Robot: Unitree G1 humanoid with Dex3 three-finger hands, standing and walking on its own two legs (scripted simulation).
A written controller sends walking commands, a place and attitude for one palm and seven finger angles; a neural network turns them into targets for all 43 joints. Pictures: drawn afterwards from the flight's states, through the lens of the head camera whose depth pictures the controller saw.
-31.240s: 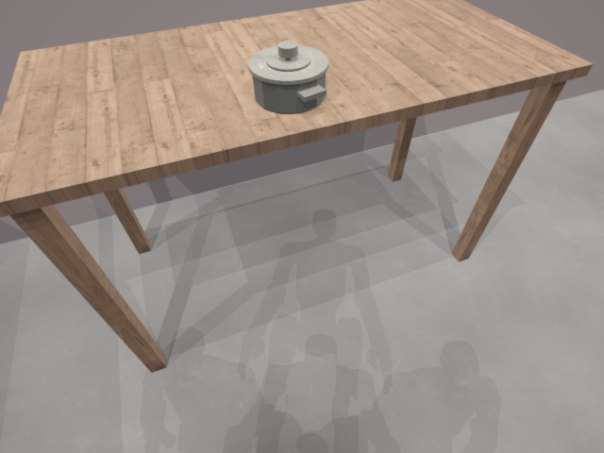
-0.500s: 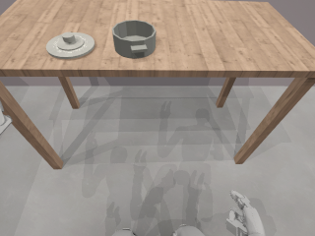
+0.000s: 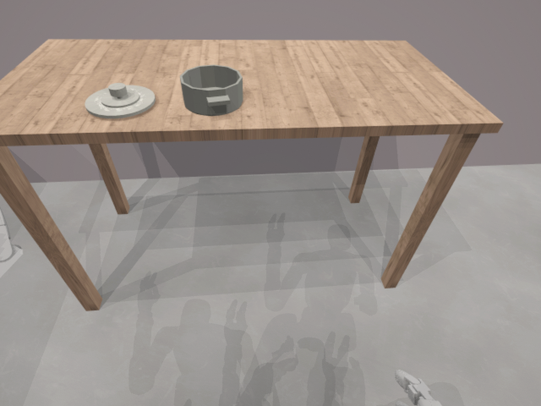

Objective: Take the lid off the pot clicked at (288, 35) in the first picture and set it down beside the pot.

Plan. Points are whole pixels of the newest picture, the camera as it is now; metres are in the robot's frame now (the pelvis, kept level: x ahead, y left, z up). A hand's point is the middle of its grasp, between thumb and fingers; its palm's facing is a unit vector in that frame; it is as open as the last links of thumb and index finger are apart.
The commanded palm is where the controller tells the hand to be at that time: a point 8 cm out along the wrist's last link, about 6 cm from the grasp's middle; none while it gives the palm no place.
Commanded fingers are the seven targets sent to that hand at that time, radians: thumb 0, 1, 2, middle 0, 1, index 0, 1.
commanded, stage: stop stepping back and stand still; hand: left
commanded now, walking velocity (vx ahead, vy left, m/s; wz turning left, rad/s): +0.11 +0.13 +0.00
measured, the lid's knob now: (117, 89) +0.81 +0.37 +0.10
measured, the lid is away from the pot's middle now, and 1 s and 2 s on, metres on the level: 0.23 0.23 0.23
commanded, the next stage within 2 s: let the arm hang, fingers relaxed in 1.06 s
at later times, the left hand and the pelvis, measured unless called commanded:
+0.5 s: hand out of the picture +0.10 +0.16 -0.16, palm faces +0.05 -0.98 -0.19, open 7.4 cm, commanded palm none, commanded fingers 0.00 0.90 0.90 -0.20 -0.30 -0.20 -0.30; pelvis +0.01 -0.01 -0.02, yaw +6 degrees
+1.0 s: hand out of the picture +0.04 +0.18 -0.17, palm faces +0.09 -0.97 -0.21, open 7.3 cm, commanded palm none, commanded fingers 0.00 0.90 0.90 -0.20 -0.30 -0.20 -0.30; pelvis +0.04 +0.01 +0.01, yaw +4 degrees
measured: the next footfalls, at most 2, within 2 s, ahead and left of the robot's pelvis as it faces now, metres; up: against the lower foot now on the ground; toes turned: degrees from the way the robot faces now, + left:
left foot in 0.26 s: +0.05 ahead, +0.12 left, +0.00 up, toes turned +7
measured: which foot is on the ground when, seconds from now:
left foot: down 0.00-0.02, up 0.04-0.24, down 0.26-1.00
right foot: down 0.00-1.00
